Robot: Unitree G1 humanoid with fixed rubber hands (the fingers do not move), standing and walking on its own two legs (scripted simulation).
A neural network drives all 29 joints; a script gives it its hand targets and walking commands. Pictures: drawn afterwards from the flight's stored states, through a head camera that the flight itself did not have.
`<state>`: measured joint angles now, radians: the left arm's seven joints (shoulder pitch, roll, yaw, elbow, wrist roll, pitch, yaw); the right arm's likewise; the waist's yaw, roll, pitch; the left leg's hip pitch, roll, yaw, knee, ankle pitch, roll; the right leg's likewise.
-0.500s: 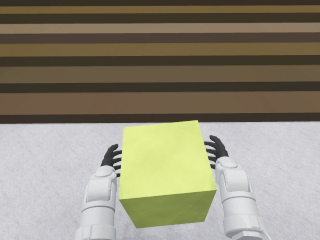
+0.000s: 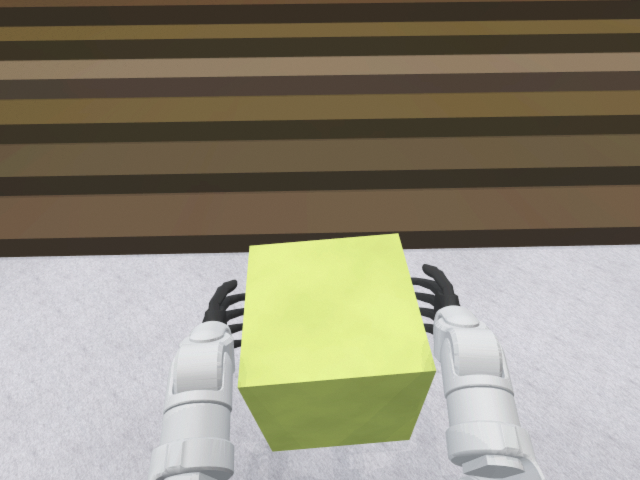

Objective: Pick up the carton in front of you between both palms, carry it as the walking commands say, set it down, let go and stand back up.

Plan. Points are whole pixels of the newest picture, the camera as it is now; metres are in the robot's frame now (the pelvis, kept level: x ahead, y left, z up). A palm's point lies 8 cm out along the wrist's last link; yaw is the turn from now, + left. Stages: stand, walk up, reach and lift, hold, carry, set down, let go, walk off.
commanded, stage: hold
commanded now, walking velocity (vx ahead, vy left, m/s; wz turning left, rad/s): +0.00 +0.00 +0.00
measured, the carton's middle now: (332, 346) +0.30 +0.00 -0.02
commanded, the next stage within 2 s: carry in 0.34 s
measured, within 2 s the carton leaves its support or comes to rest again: neither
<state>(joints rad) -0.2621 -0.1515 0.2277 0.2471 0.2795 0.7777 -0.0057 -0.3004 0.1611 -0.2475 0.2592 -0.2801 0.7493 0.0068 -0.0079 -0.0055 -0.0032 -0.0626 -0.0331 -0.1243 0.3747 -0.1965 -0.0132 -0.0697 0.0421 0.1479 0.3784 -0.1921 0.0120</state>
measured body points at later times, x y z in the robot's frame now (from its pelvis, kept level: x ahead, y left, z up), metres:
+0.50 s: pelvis +0.02 -0.01 -0.01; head -0.03 -0.01 +0.44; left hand +0.32 +0.15 +0.05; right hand +0.32 -0.16 +0.06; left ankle +0.01 +0.13 -0.74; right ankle +0.02 -0.13 -0.74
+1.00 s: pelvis +0.24 -0.05 -0.02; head +0.22 -0.06 +0.43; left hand +0.49 +0.10 +0.07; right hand +0.50 -0.20 +0.07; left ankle +0.08 +0.08 -0.71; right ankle +0.26 -0.11 -0.75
